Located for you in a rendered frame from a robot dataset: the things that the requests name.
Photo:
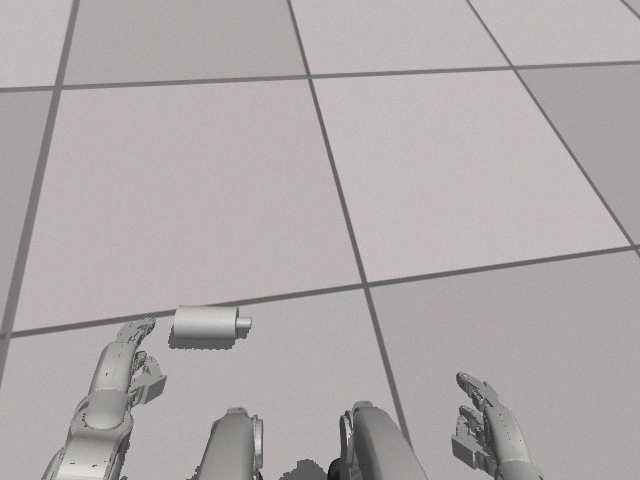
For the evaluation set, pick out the left robot hand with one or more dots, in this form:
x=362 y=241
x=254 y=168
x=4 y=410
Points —
x=119 y=361

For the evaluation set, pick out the left robot arm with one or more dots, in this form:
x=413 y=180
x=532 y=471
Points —
x=97 y=439

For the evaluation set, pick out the right robot arm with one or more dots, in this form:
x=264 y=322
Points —
x=518 y=470

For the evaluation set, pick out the right robot hand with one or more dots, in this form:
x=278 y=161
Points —
x=498 y=439

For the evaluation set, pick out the bottle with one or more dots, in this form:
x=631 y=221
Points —
x=209 y=322

